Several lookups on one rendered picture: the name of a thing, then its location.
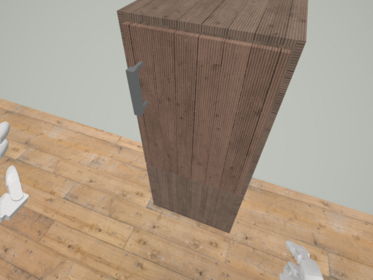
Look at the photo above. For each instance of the robot right hand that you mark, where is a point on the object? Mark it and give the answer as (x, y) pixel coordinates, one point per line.
(308, 269)

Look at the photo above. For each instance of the robot left hand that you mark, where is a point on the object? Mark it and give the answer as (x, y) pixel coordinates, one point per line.
(12, 201)

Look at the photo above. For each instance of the handle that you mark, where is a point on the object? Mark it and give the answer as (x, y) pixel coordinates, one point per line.
(135, 90)

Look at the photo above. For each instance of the cupboard door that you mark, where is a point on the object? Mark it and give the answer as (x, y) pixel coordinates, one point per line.
(209, 99)

